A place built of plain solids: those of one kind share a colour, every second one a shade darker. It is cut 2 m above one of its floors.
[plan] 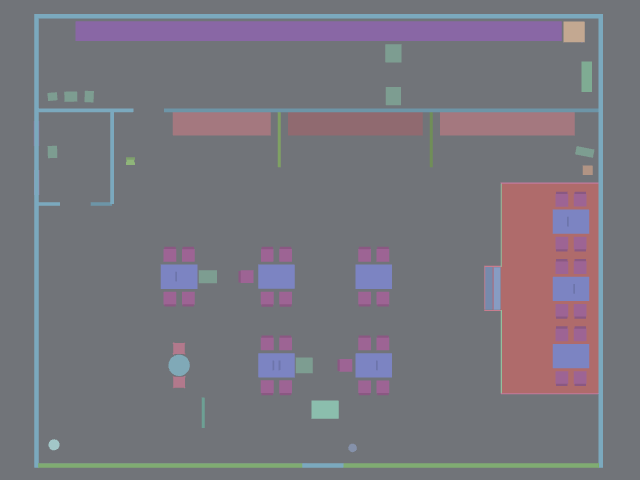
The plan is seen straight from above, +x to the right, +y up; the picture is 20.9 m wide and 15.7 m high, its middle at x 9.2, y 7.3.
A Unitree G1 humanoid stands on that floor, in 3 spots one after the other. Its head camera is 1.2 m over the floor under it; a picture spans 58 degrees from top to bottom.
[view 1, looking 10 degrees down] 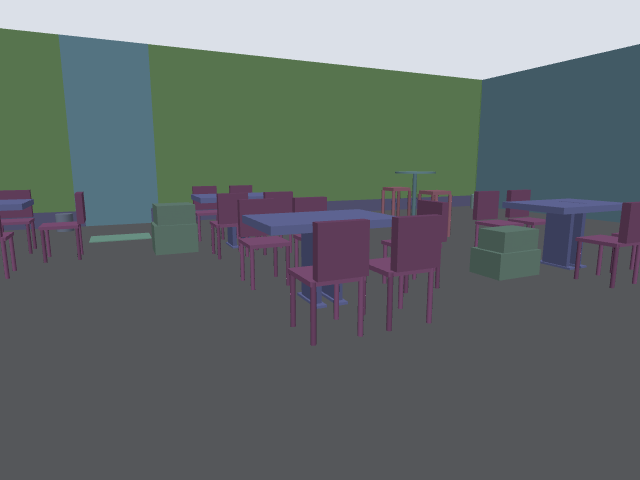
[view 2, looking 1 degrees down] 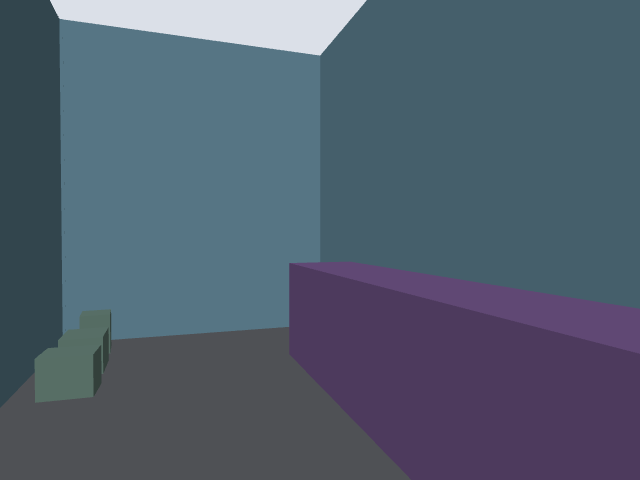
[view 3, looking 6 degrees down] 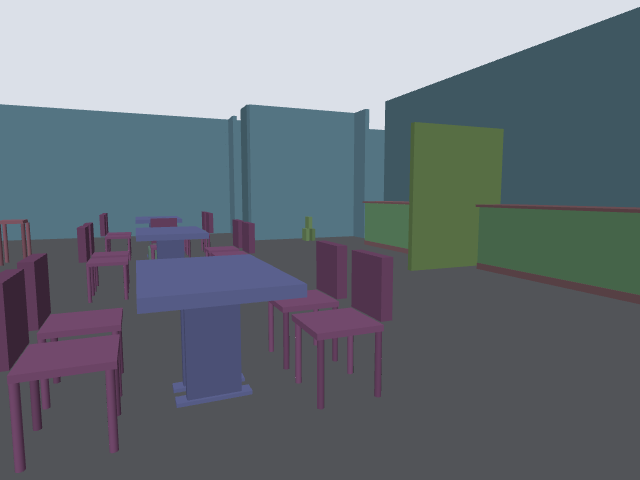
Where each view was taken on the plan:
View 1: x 9.37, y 9.48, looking -115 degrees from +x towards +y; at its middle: side_chair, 2.69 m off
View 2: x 5.31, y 12.71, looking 161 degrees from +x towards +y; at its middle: wall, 5.62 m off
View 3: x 13.57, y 5.71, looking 157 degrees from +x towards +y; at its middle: ground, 11.48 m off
